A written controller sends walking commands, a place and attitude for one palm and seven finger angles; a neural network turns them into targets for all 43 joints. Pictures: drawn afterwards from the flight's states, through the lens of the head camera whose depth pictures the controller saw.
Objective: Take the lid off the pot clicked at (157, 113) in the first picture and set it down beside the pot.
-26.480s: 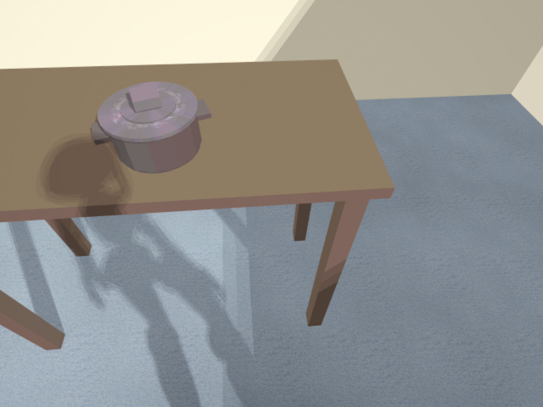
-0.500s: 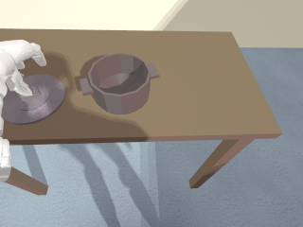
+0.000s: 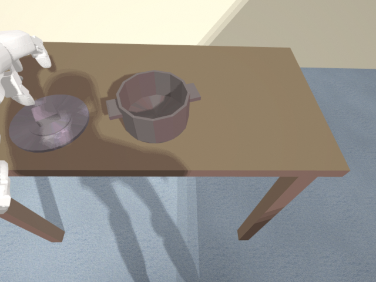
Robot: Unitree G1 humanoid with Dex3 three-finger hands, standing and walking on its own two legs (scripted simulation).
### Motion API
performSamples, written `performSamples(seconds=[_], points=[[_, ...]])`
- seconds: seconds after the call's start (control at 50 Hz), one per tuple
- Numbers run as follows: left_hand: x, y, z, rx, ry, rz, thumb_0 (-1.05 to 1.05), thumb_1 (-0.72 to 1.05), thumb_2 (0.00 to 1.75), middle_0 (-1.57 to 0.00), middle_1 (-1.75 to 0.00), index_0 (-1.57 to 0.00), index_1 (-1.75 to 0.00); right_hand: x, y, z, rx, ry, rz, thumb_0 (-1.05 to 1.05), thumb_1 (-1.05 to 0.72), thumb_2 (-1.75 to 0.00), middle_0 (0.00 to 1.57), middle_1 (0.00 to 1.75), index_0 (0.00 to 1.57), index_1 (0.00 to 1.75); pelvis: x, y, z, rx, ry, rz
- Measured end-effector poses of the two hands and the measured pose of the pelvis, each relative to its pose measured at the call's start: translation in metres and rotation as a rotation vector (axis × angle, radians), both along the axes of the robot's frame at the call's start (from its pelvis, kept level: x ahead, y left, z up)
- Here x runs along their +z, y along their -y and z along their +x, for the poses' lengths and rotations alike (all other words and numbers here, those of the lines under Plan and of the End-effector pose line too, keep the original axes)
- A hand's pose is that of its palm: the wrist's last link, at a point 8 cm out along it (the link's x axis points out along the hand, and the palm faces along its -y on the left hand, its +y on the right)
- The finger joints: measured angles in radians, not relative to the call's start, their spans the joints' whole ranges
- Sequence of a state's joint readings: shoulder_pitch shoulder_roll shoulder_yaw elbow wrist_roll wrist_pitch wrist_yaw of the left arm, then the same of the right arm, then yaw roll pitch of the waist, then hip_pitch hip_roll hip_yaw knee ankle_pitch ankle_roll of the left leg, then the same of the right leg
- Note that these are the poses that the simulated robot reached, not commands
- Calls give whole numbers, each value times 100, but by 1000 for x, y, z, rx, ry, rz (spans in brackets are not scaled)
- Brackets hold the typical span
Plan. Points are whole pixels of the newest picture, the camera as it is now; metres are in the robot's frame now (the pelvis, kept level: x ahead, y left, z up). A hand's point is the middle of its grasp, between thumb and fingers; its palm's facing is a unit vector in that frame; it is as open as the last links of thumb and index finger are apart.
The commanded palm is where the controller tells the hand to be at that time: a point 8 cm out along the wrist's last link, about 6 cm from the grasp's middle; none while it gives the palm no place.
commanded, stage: raise the empty hand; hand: left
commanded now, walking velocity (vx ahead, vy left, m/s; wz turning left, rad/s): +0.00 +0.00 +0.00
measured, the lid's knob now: (45, 113) +0.48 +0.31 +0.07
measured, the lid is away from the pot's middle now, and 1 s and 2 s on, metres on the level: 0.25 0.25 0.25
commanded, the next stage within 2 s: draw the hand back to the body in 0.44 s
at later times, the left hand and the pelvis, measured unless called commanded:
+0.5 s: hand (11, 54) +0.48 +0.30 +0.22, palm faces -0.31 -0.08 -0.95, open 11.0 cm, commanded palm +0.48 +0.29 +0.28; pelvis +0.01 +0.00 +0.00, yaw +0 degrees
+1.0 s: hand (8, 78) +0.43 +0.29 +0.21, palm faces -0.25 -0.05 -0.97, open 11.0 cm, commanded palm +0.40 +0.29 +0.28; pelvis +0.00 -0.01 +0.00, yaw +1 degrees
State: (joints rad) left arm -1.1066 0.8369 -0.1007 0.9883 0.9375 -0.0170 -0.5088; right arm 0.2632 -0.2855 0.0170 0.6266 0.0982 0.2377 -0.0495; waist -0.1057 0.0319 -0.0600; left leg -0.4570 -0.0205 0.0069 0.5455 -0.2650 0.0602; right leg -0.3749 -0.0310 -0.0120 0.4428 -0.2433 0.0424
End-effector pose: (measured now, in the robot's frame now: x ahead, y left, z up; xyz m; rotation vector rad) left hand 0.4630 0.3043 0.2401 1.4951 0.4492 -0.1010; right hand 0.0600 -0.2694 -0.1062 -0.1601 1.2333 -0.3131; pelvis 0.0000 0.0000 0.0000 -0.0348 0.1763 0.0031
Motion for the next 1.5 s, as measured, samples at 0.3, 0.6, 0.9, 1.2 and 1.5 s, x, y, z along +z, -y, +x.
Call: performSamples(seconds=[0.3, 0.6, 0.9, 1.2, 1.5], points=[[32, 0, 9, 22, 39, 16, 0, -4, 72, -40, -80, -40, -81, 1, 5, -19, -20, -39, -11, 0, -91, -90, 20, 30, 20, 30, 3, 2, 3, -6, 4, 3], [42, 17, 16, 10, 55, 24, 0, -4, 72, -39, -80, -40, -81, -3, 0, -14, -15, -36, 21, 0, -91, -90, 20, 30, 20, 30, 4, 3, 6, -7, -3, 9], [33, 17, -17, -6, 99, 21, 0, -4, 72, -39, -80, -40, -81, 2, 1, 35, 59, 99, 47, 1, -91, -90, 20, 30, 20, 30, 5, 8, 6, -4, 33, 15], [24, 29, -80, -28, 715, -913, 0, -4, 72, -40, -80, -40, -81, 26, -18, 86, 206, 327, 49, 1, -91, -90, 20, 30, 20, 30, 8, 23, 1, -9, 150, 23], [32, 32, -136, 60, 1046, -1099, 0, 18, 76, -34, -68, -34, -68, 22, 20, 83, 194, 367, 11, 1, -91, -90, 20, 30, 20, 30, 10, 42, 10, -24, 202, 28]])
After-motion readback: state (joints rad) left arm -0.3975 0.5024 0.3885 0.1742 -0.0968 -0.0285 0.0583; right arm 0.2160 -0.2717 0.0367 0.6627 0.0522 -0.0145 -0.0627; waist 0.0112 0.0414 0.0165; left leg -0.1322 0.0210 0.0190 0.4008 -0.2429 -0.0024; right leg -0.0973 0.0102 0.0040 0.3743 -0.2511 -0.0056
